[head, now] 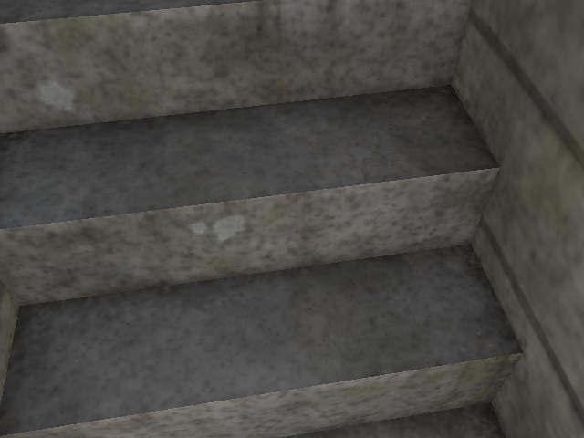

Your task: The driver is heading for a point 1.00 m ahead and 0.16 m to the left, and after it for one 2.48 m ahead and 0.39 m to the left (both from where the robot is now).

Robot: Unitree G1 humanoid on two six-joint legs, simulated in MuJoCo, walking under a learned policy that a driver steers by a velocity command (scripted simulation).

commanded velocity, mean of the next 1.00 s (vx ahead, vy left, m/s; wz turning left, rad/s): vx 0.36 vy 0.00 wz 0.00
